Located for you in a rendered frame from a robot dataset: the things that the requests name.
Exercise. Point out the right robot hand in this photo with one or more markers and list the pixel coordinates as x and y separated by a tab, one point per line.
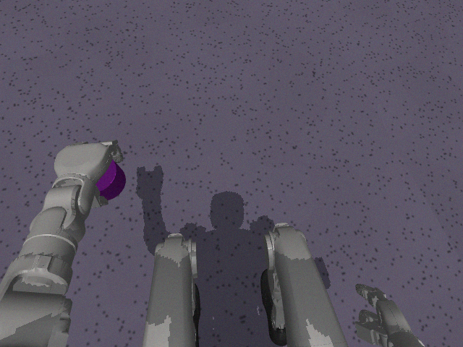
376	328

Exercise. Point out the left robot arm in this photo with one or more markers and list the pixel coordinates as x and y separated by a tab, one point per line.
34	311

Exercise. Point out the tin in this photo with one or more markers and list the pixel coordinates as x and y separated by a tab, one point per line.
112	182

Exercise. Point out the right robot foot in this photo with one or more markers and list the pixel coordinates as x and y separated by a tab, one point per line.
278	336

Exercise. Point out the left robot hand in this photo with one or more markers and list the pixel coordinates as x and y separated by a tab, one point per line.
90	160

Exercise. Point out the right robot arm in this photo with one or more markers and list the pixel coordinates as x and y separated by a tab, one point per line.
403	339

